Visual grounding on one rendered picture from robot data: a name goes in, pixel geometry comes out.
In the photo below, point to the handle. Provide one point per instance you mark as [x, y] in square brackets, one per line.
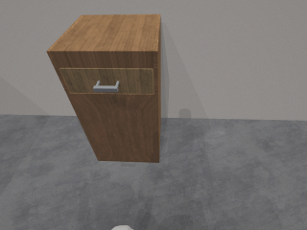
[106, 88]

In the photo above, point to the cabinet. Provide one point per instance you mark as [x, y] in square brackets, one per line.
[120, 127]

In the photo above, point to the drawer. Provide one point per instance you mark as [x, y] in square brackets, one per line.
[131, 80]

